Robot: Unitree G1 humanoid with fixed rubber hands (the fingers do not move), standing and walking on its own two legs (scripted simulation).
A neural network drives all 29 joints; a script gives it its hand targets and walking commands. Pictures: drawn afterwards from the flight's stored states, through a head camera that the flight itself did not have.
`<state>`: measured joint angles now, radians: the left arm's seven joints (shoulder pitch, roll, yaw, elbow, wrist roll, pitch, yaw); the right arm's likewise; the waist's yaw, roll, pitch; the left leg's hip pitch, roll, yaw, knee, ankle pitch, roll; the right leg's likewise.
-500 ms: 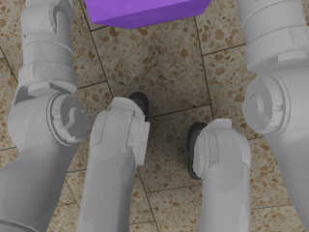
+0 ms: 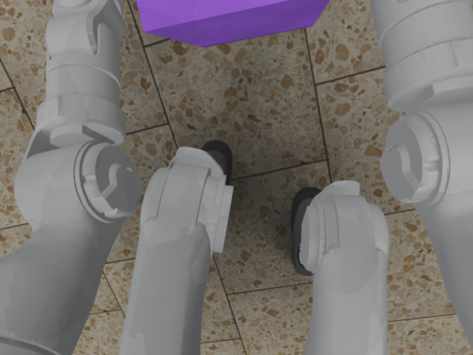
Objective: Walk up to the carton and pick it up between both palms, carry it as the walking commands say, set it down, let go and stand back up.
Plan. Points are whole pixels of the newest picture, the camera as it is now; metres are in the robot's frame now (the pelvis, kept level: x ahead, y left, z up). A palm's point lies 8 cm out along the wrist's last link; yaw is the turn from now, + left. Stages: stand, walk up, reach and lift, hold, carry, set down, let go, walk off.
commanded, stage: set down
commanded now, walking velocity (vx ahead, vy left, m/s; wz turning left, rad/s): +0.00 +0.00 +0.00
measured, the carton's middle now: out of the picture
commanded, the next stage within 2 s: let go in 1.82 s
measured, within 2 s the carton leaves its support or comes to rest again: neither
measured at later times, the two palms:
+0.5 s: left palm out of the picture +0.49 +0.32 -0.18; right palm out of the picture +0.59 -0.03 -0.18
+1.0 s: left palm out of the picture +0.49 +0.34 -0.07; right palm out of the picture +0.61 -0.02 -0.06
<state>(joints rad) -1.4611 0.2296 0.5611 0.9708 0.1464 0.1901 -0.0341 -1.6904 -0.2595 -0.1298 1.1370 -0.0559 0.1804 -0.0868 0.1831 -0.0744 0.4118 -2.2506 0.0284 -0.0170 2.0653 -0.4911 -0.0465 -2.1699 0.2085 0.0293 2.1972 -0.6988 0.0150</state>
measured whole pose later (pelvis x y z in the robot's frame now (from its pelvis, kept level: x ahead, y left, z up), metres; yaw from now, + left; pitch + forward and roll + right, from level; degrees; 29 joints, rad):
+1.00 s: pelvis -0.03 +0.02 +0.06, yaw +0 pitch +31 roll -1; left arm -1.53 0.37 0.35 0.91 -0.15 0.25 0.11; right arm -1.77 -0.46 0.00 1.10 0.14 0.31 -0.09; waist 0.22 -0.04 0.53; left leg -2.01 0.00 -0.01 1.89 -0.42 -0.01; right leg -1.91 0.07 -0.02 2.00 -0.63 -0.01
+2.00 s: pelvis +0.01 +0.02 +0.27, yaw -1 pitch +38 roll -2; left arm -1.25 0.27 0.45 0.89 0.04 0.29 0.04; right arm -1.50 -0.35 -0.17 1.10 -0.05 0.34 -0.05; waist 0.20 -0.06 0.14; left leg -1.49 0.01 -0.01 1.02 -0.20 0.00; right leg -1.41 0.07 0.02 1.10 -0.35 0.00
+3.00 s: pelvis +0.10 +0.00 +0.38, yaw +2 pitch -2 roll +1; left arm 0.22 0.22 0.04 0.40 0.04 0.10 -0.08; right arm 0.18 -0.20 -0.06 0.46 0.00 0.06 0.02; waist 0.03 -0.02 0.15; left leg -0.24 -0.01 -0.04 0.46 -0.19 -0.02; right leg -0.16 0.04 0.02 0.51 -0.32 -0.04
